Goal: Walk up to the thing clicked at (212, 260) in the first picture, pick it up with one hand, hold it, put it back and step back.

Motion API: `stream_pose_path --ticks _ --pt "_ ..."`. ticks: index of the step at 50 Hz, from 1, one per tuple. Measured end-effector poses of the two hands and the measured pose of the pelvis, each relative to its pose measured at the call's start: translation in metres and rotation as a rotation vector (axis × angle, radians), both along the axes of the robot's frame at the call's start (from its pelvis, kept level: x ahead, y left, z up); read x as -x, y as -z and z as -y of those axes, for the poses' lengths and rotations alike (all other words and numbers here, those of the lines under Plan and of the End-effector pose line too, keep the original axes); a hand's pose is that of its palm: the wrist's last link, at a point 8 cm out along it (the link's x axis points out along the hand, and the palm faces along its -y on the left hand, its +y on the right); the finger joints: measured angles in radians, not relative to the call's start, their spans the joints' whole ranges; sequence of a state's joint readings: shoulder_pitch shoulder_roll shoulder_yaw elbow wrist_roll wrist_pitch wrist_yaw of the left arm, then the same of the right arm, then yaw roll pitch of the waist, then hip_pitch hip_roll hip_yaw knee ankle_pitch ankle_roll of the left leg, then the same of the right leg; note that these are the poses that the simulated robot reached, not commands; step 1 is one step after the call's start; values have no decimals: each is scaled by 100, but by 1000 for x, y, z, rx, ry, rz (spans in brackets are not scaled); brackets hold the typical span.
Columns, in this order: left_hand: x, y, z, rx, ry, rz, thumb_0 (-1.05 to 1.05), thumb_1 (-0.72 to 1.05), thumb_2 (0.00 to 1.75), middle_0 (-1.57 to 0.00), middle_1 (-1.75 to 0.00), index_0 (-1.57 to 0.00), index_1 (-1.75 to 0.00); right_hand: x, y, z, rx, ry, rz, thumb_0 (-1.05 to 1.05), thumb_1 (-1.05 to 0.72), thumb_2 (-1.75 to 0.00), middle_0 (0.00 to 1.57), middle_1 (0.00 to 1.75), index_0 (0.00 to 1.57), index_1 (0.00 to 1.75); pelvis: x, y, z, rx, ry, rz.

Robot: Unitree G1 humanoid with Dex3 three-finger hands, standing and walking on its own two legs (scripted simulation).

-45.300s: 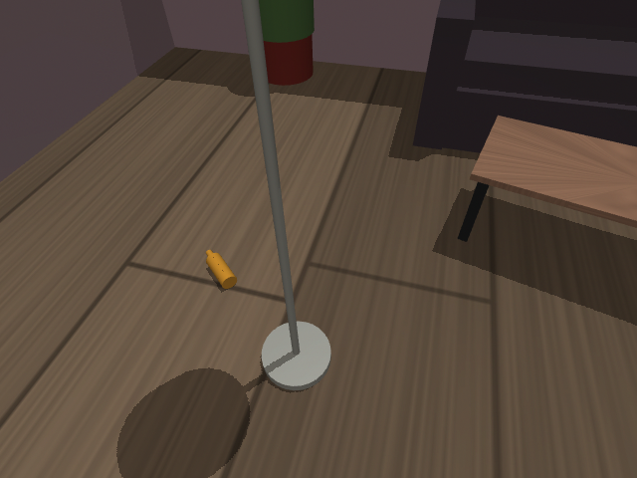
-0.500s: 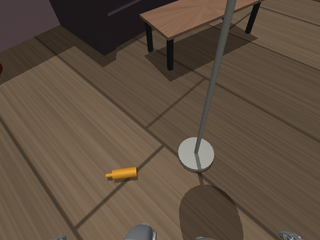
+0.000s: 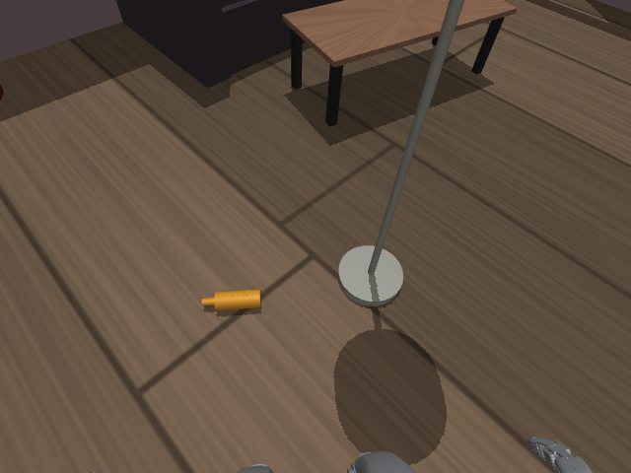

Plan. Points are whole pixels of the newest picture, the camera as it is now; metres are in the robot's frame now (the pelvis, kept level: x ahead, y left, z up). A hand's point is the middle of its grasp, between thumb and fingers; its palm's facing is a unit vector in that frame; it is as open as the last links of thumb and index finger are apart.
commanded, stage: step back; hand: left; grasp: from above
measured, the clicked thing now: (231, 300) +0.70 +0.27 -0.73
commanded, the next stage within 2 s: none
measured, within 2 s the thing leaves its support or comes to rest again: neither
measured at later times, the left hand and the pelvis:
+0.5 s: hand out of the picture -0.05 +0.24 -0.14, palm faces +0.05 -0.90 -0.43, open 7.4 cm; pelvis -0.17 -0.03 -0.01, yaw +4 degrees
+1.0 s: hand out of the picture -0.32 +0.21 -0.14, palm faces +0.02 -0.90 -0.44, open 7.4 cm; pelvis -0.36 -0.07 -0.01, yaw +0 degrees
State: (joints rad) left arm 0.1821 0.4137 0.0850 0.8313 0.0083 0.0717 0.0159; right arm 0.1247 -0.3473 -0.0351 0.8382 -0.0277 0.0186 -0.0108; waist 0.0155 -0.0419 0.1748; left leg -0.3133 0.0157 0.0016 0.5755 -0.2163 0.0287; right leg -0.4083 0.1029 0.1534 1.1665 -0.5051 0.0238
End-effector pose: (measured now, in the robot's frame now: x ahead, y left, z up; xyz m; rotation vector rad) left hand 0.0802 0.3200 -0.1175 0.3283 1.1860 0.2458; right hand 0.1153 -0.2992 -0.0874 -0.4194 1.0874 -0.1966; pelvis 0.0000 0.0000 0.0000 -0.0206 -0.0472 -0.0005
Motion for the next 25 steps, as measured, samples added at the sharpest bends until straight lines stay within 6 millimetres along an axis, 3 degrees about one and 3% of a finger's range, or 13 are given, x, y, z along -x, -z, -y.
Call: stream_pose_path --ticks 7,13,20,25 --pt "60 2 22 -23 34 -44 0 91 89 -21 -30 -21 -30 42 17 30 -22 9 52 0 -90 -89 21 30 21 30 53 13 23 -16 49 0" --pt "116 -14 46 -36 17 -45 0 90 89 -21 -30 -21 -30 101 30 53 -44 64 -10 1 -91 -89 20 30 20 30 91 8 37 -43 32 8" --pt "133 -28 48 -69 18 51 1 90 89 -21 -30 -21 -30 178 36 58 -35 53 -128 1 -91 -89 20 30 20 30 134 4 40 -51 -23 -5" --pt "146 -19 39 -59 23 139 0 90 89 -21 -30 -21 -30 216 40 48 -18 16 -164 1 -91 -89 20 30 20 30 174 14 35 -38 -72 -3"
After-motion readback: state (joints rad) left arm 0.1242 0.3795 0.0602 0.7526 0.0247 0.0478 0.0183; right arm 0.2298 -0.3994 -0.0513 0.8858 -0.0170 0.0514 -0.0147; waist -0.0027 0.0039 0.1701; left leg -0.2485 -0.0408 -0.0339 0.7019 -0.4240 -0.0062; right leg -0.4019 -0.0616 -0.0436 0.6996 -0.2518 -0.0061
